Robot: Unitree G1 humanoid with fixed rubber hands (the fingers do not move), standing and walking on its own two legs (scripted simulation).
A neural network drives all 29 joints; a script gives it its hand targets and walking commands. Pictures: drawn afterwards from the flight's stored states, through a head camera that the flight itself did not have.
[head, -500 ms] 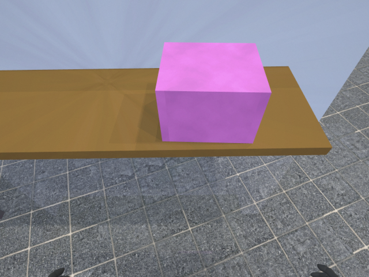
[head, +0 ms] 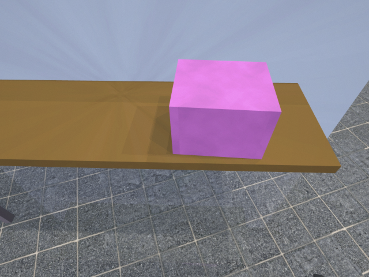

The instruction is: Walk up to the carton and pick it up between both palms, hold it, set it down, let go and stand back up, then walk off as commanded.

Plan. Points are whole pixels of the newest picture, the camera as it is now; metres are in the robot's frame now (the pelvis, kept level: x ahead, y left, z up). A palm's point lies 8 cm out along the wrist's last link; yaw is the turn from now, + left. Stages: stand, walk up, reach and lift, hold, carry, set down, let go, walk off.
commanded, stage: walk up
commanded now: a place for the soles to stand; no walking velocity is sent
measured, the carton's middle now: (219, 108) +0.62 -0.10 -0.01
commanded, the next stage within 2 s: none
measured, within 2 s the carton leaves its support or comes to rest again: neither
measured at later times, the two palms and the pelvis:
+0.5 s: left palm (92, 270) +0.18 +0.23 -0.12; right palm out of the picture +0.14 -0.44 -0.12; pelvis +0.10 -0.09 -0.02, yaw -1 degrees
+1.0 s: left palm (113, 226) +0.28 +0.20 -0.11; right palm (336, 202) +0.33 -0.41 -0.11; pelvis +0.18 -0.11 -0.01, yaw -2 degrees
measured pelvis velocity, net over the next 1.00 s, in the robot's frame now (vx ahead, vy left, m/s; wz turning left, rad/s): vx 0.18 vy -0.11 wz -0.03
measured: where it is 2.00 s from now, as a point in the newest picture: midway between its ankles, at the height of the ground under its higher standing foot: outside the picture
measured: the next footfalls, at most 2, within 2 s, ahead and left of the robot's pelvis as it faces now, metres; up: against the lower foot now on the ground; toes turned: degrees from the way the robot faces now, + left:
right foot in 0.30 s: +0.17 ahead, -0.20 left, +0.00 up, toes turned -2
left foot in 0.62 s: +0.23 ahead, +0.01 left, +0.00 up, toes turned +2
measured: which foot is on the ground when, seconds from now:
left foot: down 0.00-0.32, up 0.34-0.60, down 0.62-1.00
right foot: down 0.00-0.04, up 0.06-0.28, down 0.30-1.00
